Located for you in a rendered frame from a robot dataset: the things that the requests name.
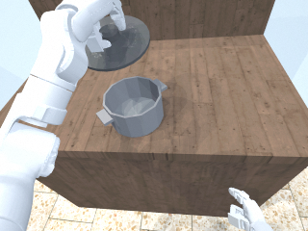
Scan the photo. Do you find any table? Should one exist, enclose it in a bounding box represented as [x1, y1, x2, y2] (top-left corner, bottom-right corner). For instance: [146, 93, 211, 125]
[0, 0, 308, 218]

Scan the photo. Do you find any right robot forearm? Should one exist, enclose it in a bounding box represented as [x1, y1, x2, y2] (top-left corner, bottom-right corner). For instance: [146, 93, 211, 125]
[249, 221, 273, 231]

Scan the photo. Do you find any robot right hand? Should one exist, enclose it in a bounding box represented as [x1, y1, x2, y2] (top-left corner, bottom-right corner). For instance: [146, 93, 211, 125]
[227, 188, 266, 231]

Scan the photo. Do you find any lid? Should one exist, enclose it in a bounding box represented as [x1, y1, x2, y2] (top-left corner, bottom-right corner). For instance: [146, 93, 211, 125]
[85, 15, 150, 72]

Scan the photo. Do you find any pot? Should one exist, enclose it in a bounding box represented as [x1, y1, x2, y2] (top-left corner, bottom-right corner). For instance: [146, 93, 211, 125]
[96, 76, 167, 138]

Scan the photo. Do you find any knob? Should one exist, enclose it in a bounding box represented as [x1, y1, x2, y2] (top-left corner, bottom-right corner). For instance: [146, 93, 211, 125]
[99, 24, 120, 43]

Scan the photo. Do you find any left robot forearm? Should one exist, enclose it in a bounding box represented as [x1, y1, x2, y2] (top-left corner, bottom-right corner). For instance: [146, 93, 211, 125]
[0, 1, 94, 148]

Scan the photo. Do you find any left robot upper arm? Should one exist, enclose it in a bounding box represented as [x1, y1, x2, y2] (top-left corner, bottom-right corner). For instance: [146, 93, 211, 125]
[0, 122, 61, 231]

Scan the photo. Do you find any robot left hand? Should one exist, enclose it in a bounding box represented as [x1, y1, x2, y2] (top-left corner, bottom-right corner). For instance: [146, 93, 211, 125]
[63, 0, 126, 53]

